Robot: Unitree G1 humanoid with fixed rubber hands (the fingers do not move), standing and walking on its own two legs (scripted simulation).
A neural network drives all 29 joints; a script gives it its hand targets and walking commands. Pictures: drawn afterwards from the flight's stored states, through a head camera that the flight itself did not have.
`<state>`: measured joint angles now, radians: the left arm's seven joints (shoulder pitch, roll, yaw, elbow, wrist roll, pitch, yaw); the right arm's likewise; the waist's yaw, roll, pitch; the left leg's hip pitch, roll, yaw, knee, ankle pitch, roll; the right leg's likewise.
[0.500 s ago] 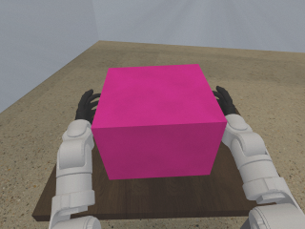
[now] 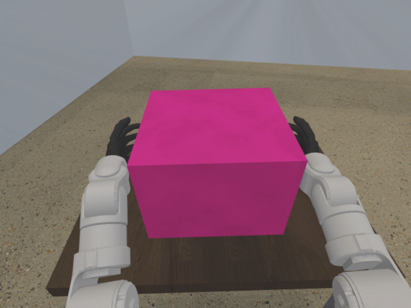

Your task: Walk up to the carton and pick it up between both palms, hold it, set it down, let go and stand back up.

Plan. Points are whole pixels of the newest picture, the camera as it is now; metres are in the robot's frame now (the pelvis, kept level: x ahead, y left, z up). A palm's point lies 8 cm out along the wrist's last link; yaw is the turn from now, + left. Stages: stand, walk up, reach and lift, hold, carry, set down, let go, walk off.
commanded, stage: hold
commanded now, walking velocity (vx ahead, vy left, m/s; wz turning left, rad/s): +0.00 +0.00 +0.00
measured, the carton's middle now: (213, 158) +0.40 -0.01 +0.14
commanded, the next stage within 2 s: set down in 1.82 s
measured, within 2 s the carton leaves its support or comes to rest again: neither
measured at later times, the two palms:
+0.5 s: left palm (116, 162) +0.36 +0.18 +0.18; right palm (303, 156) +0.36 -0.18 +0.17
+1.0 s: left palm (114, 160) +0.36 +0.18 +0.18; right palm (302, 154) +0.36 -0.18 +0.18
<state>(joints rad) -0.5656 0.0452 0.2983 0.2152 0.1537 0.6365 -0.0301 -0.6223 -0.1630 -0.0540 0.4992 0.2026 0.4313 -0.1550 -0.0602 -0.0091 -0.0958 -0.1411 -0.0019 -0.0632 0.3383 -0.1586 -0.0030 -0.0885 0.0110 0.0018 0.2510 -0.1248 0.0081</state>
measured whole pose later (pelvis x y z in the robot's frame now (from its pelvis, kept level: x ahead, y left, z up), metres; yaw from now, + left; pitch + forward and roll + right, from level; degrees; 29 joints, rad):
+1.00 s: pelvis +0.00 +0.00 +0.00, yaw +1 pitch -2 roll -1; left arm -0.58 0.06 0.31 0.23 0.15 0.63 -0.04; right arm -0.64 -0.14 -0.07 0.53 0.19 0.43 -0.15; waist -0.06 -0.02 -0.09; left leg -0.15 0.00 -0.07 0.34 -0.15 -0.01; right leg -0.09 0.01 0.00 0.26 -0.12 0.00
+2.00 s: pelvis +0.01 +0.00 +0.00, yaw +1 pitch -3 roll -1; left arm -0.56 0.05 0.33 0.27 0.17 0.50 -0.07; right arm -0.59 -0.11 -0.09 0.52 0.11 0.31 -0.15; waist -0.08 -0.03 -0.09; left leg -0.10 -0.01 -0.07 0.31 -0.16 0.00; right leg -0.05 0.01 -0.01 0.25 -0.14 0.00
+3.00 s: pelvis +0.02 +0.01 +0.00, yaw +0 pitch -2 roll -1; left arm -0.57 0.08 0.28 0.60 0.16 0.19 -0.09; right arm -0.47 -0.03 -0.18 0.65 -0.01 0.02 -0.16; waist -0.09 -0.04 -0.01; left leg -0.10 -0.01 -0.04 0.33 -0.19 0.02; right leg -0.03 -0.01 -0.01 0.22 -0.14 0.03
